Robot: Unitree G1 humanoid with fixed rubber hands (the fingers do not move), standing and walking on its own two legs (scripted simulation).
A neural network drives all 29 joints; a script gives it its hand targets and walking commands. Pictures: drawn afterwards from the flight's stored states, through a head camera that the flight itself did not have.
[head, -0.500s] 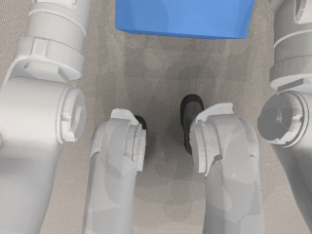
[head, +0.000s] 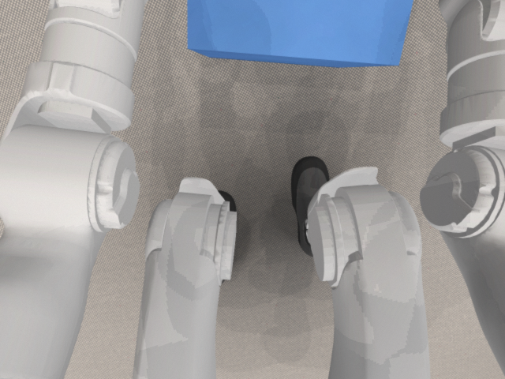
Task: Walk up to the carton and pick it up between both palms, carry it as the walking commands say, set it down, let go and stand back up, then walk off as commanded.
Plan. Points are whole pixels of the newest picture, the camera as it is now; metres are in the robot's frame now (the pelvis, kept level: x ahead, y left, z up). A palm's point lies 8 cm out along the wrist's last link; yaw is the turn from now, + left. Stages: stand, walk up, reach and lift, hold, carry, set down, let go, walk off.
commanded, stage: set down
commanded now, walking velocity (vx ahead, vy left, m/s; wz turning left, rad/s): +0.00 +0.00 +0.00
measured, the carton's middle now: out of the picture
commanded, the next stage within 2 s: none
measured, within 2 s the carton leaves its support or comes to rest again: neither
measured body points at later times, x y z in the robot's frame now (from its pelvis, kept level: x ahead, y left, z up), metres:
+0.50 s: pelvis +0.00 +0.00 +0.00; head +0.39 -0.02 +0.21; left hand +0.60 +0.08 -0.19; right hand +0.55 -0.24 -0.19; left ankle +0.08 +0.08 -0.35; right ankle +0.13 -0.12 -0.35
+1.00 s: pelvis +0.00 +0.00 +0.00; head +0.39 -0.01 +0.21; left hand +0.60 +0.11 -0.18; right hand +0.55 -0.25 -0.20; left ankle +0.08 +0.08 -0.35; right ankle +0.13 -0.12 -0.35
